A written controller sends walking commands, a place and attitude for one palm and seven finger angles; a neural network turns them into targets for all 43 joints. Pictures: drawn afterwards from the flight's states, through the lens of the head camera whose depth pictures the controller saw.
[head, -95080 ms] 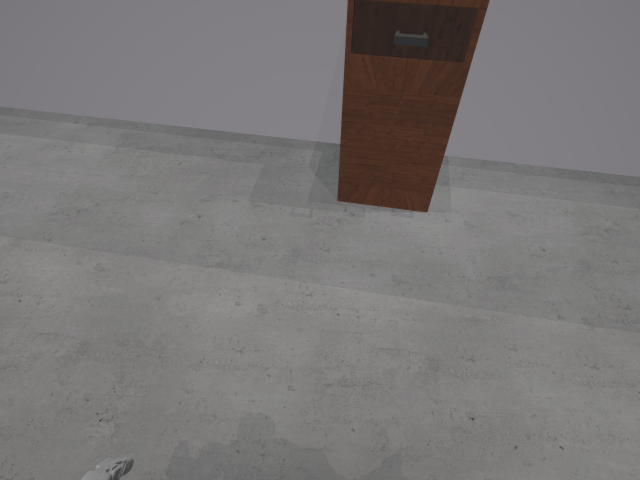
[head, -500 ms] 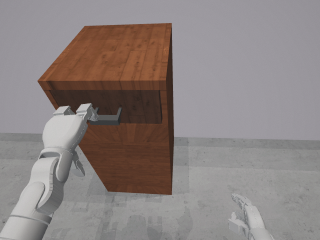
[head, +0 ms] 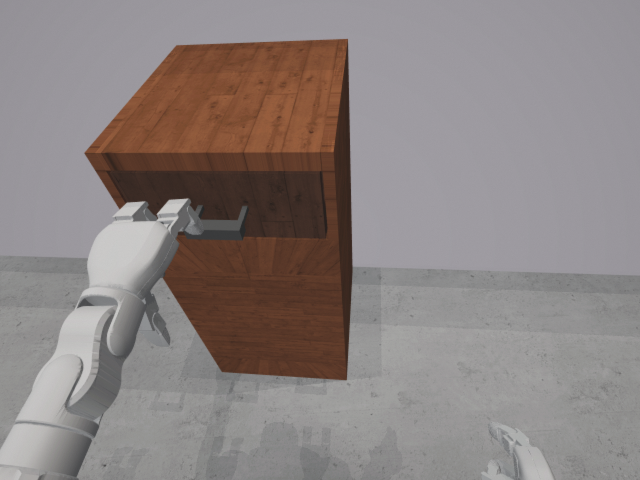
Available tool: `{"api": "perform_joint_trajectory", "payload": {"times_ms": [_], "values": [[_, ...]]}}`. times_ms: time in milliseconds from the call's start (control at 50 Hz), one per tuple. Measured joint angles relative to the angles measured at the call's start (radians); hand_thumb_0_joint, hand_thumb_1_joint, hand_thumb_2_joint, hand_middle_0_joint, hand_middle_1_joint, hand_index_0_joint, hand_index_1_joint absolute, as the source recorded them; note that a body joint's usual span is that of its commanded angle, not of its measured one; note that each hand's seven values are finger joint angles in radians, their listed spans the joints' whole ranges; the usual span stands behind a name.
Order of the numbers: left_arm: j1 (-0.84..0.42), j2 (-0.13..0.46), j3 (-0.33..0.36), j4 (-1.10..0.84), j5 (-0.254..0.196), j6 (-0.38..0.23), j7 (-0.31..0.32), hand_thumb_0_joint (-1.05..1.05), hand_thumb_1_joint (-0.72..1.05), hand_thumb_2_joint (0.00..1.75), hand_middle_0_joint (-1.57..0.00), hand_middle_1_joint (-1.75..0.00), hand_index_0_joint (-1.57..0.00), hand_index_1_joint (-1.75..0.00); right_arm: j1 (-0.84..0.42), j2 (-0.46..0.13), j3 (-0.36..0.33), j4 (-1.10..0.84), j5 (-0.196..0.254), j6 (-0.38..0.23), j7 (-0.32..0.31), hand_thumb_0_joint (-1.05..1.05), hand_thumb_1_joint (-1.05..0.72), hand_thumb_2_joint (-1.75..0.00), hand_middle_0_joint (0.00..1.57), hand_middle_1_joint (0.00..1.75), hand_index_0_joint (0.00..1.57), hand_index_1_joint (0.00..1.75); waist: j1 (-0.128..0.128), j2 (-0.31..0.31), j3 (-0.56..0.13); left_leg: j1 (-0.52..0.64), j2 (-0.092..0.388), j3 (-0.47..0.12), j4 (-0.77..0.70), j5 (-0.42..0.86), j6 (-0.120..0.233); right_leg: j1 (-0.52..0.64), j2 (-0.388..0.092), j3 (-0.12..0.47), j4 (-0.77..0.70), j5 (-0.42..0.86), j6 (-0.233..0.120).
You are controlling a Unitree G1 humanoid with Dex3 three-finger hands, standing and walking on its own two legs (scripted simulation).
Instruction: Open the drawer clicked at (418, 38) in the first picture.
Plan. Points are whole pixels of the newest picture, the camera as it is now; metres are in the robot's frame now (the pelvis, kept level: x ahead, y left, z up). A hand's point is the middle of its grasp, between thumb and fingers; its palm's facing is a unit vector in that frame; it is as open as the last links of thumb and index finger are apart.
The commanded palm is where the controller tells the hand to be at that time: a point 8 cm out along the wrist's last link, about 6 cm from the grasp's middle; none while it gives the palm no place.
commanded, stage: move the hooked fingers above the handle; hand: left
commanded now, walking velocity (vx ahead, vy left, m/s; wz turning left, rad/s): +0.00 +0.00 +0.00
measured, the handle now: (218, 220) +0.52 +0.26 +0.00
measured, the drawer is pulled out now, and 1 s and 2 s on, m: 0.00 0.00 0.00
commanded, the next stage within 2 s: none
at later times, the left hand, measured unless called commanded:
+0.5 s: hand (174, 260) +0.35 +0.24 +0.09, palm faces +0.01 -0.06 -1.00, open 13.8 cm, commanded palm +0.33 +0.25 +0.15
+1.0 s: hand (190, 247) +0.39 +0.24 +0.07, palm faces -0.02 -0.05 -1.00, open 13.8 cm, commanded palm +0.38 +0.25 +0.13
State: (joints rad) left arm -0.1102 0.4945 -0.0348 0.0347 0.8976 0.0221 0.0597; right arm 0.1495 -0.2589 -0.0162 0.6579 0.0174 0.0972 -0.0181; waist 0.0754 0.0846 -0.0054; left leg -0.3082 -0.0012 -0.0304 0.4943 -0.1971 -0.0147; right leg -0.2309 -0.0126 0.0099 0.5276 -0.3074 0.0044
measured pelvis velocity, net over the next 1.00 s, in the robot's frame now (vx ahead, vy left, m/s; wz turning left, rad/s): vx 0.02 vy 0.00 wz -0.01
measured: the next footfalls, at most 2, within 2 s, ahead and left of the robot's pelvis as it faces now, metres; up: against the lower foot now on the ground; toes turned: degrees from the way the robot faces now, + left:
none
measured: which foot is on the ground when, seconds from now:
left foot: down 0.00-1.00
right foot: down 0.00-1.00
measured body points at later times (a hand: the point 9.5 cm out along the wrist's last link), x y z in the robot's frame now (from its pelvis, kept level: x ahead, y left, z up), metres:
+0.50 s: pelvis +0.01 -0.01 +0.00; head +0.03 -0.04 +0.45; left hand +0.34 +0.25 +0.14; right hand +0.18 -0.25 -0.12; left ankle +0.04 +0.13 -0.74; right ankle -0.02 -0.12 -0.74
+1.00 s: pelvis +0.02 +0.00 -0.01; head +0.05 -0.02 +0.44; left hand +0.39 +0.24 +0.13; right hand +0.16 -0.25 -0.14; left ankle +0.04 +0.13 -0.74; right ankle -0.02 -0.12 -0.74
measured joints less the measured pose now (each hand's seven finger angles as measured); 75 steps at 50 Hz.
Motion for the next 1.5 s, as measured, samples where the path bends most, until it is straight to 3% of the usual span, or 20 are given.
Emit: {"api": "perform_joint_trajectory", "payload": {"times_ms": [120,320,580,700,820,940,1120,1220,1340,1500], "values": [[-0.007,-0.005,-0.02,0.04,-0.002,0.039,-0.03,0.0,-0.49,0.3,-0.32,-1.2,-0.32,-1.2,-0.02,0.002,0.012,-0.009,0.006,0.0,-0.009,0.01,-0.91,-0.89,0.2,0.3,0.2,0.3,-0.006,0.008,-0.011,0.012,0.005,-0.001,-0.014,0.007,-0.006,0.006,0.005,0.0,-0.002,0.001,-0.006],[-0.081,0.011,-0.012,0.152,0.009,-0.048,-0.038,0.0,-0.49,0.3,-0.32,-1.2,-0.32,-1.2,-0.029,0.007,0.016,-0.009,0.004,-0.016,-0.036,0.01,-0.91,-0.89,0.2,0.3,0.2,0.3,-0.009,-0.009,-0.009,-0.004,0.012,-0.01,0.001,-0.003,-0.013,-0.008,0.013,-0.009,0.014,-0.011,-0.016],[-0.15,0.02,0.004,0.241,0.019,-0.06,-0.035,0.0,-0.49,0.3,-0.32,-1.2,-0.32,-1.2,0.023,-0.007,-0.013,0.003,0.002,-0.002,-0.032,0.01,-0.91,-0.89,0.2,0.3,0.2,0.3,-0.027,-0.018,-0.026,-0.069,0.008,-0.001,0.049,-0.039,-0.007,-0.067,0.009,0.0,0.045,-0.035,-0.009],[-0.154,0.008,0.013,0.233,0.027,-0.084,-0.002,0.0,-0.48,0.3,-0.32,-1.2,-0.32,-1.2,0.042,-0.002,-0.026,0.006,-0.002,0.004,-0.024,0.01,-0.91,-0.89,0.2,0.3,0.2,0.3,-0.036,-0.02,-0.038,-0.095,0.006,0.01,0.074,-0.057,0.0,-0.093,0.006,0.011,0.062,-0.047,-0.003],[-0.18,0.008,0.024,0.275,0.041,-0.039,0.029,0.0,-0.48,0.3,-0.32,-1.2,-0.32,-1.2,0.05,0.007,-0.026,0.006,0.002,0.015,-0.012,0.01,-0.91,-0.89,0.2,0.3,0.2,0.3,-0.04,-0.021,-0.051,-0.114,0.004,0.018,0.09,-0.068,0.004,-0.113,0.004,0.018,0.076,-0.055,0.002],[-0.224,0.011,-0.008,0.339,0.05,-0.006,0.002,0.0,-0.48,0.3,-0.32,-1.2,-0.32,-1.2,0.055,0.01,-0.02,-0.001,0.006,0.022,-0.016,0.01,-0.91,-0.89,0.2,0.3,0.2,0.3,-0.045,-0.024,-0.055,-0.13,0.001,0.013,0.104,-0.072,0.006,-0.126,0.001,0.013,0.087,-0.06,0.003],[-0.318,-0.002,-0.027,0.438,0.07,-0.084,0.021,0.0,-0.49,0.3,-0.32,-1.2,-0.32,-1.2,0.053,0.013,-0.021,0.004,0.005,0.019,-0.031,0.01,-0.91,-0.89,0.2,0.3,0.2,0.3,-0.06,-0.034,-0.061,-0.164,0.005,0.009,0.137,-0.081,0.003,-0.158,0.006,0.01,0.119,-0.069,0.0],[-0.401,0.022,0.006,0.563,0.097,-0.076,0.045,0.0,-0.49,0.3,-0.32,-1.2,-0.32,-1.2,0.067,0.012,-0.021,0.006,0.006,0.02,-0.031,0.01,-0.91,-0.89,0.2,0.3,0.2,0.3,-0.074,-0.038,-0.063,-0.196,0.012,0.01,0.149,-0.079,-0.002,-0.194,0.014,0.012,0.136,-0.068,-0.005],[-0.456,0.049,0.004,0.66,0.098,-0.077,0.027,0.0,-0.48,0.3,-0.32,-1.2,-0.32,-1.2,0.115,-0.001,-0.032,0.016,0.007,0.028,-0.034,0.01,-0.91,-0.89,0.2,0.3,0.21,0.3,-0.086,-0.032,-0.074,-0.225,0.016,0.007,0.161,-0.082,-0.004,-0.222,0.018,0.009,0.146,-0.07,-0.007],[-0.523,0.063,0.019,0.74,0.113,-0.168,0.03,0.0,-0.48,0.3,-0.32,-1.2,-0.32,-1.2,0.152,-0.011,-0.042,0.031,0.008,0.029,-0.045,0.01,-0.91,-0.89,0.2,0.3,0.21,0.3,-0.121,-0.044,-0.076,-0.277,0.023,0.005,0.192,-0.092,-0.004,-0.271,0.026,0.008,0.169,-0.075,-0.008]]}}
